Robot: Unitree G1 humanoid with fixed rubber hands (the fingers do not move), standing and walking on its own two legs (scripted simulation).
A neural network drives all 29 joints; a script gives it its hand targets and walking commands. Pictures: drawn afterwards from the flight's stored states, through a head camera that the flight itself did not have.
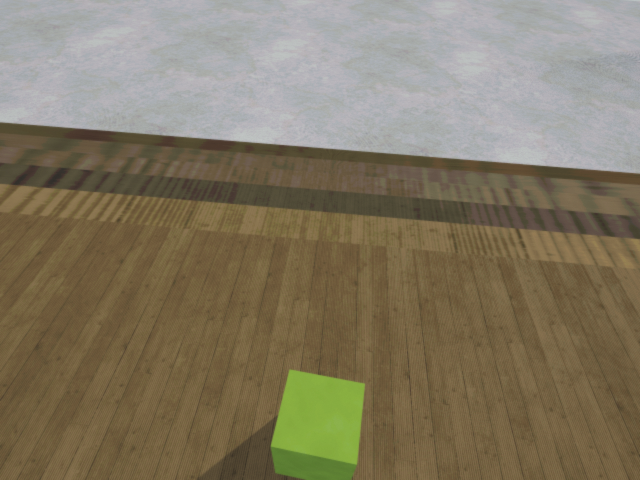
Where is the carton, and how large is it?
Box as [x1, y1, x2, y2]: [271, 370, 364, 479]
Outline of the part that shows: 289,370 271,443 271,451 275,472 305,479 350,479 355,468 357,459 364,384 295,370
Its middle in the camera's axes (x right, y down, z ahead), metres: +0.00 +0.52 +1.07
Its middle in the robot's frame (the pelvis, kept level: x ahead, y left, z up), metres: +0.42 -0.03 -0.66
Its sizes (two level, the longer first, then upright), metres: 0.210 0.200 0.250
